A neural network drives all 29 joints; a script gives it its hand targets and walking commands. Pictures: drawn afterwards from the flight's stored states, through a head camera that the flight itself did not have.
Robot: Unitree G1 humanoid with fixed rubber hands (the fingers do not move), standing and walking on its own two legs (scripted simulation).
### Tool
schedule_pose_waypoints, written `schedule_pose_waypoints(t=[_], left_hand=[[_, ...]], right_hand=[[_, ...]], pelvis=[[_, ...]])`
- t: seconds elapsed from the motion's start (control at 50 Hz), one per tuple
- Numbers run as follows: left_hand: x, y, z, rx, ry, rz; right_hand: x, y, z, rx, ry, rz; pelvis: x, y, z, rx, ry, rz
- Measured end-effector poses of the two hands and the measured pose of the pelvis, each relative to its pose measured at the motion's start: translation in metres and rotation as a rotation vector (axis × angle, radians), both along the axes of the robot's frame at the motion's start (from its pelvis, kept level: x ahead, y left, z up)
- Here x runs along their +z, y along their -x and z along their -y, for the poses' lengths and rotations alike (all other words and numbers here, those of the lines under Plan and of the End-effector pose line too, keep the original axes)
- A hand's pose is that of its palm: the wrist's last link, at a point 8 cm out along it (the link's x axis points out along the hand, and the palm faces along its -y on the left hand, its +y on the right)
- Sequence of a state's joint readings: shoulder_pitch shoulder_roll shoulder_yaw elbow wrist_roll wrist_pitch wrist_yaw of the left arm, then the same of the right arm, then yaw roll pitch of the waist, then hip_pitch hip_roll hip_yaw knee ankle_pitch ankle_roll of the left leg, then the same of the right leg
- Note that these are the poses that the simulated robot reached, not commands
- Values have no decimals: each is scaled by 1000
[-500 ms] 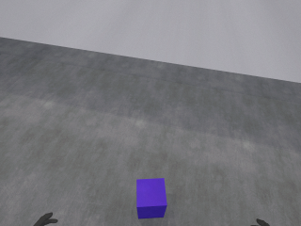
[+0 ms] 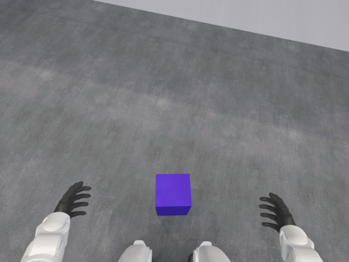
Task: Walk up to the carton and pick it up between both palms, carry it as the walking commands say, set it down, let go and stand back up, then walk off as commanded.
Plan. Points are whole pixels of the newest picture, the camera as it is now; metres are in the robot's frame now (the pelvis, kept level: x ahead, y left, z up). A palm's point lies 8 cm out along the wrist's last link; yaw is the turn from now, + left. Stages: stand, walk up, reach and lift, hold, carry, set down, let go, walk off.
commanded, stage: reach and lift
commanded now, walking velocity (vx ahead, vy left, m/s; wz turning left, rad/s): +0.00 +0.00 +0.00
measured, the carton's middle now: (172, 196) +0.40 +0.00 -0.60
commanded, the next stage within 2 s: none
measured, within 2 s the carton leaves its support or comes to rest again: neither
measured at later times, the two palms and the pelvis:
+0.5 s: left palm (101, 176) +0.34 +0.21 -0.14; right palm (243, 183) +0.33 -0.19 -0.14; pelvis -0.06 +0.01 -0.05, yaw +0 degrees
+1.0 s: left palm (124, 162) +0.41 +0.17 -0.20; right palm (222, 167) +0.41 -0.15 -0.21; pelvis -0.04 +0.01 -0.08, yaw +0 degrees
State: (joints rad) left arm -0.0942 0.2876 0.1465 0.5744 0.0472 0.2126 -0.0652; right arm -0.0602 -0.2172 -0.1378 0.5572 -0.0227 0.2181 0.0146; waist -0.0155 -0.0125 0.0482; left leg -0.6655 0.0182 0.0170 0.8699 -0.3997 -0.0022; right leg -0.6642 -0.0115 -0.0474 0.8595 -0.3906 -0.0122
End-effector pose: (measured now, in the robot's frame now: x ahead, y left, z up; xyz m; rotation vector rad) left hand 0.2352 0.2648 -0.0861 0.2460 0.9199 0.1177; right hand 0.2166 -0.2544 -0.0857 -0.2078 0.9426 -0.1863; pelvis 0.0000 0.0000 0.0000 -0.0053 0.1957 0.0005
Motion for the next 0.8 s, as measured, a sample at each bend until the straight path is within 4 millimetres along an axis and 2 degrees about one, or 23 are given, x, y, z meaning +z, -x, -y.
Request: schedule_pose_waypoints(t=[0.22,0.42,0.68,0.8], left_hand=[[-26,-29,13,42,58,63],[-45,-86,37,23,96,139],[-72,-155,79,39,147,259],[-87,-177,91,48,155,298]], right_hand=[[-30,-49,-31,33,-38,81],[-48,-100,-55,14,-76,158],[-77,-164,-87,16,-132,265],[-91,-191,-99,20,-144,312]], pelvis=[[-22,30,1,-4,-10,-145],[-41,53,-5,1,-4,-261],[-63,56,-14,-11,-5,-426],[-71,51,-14,-7,-1,-509]])
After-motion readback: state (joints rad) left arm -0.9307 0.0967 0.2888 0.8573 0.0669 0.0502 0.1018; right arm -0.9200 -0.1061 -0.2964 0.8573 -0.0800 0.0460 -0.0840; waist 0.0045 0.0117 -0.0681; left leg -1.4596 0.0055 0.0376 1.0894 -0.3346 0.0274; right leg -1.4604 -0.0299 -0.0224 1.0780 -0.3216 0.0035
